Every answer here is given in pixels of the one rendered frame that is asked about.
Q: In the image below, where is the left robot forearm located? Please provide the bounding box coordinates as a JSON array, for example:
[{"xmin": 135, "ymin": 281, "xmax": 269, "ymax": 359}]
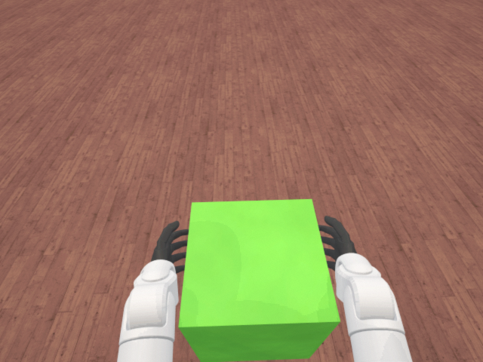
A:
[{"xmin": 117, "ymin": 259, "xmax": 179, "ymax": 362}]

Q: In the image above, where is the right robot forearm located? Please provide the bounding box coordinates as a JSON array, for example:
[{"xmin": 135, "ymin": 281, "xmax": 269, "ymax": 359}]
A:
[{"xmin": 335, "ymin": 253, "xmax": 413, "ymax": 362}]

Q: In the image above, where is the robot left hand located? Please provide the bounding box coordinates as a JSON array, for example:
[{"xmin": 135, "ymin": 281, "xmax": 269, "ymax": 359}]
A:
[{"xmin": 151, "ymin": 221, "xmax": 189, "ymax": 273}]

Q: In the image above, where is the carton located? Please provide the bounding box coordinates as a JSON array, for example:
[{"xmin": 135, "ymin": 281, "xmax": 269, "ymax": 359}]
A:
[{"xmin": 178, "ymin": 199, "xmax": 340, "ymax": 362}]

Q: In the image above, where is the robot right hand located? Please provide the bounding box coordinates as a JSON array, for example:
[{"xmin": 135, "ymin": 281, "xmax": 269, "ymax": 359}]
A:
[{"xmin": 318, "ymin": 216, "xmax": 357, "ymax": 271}]

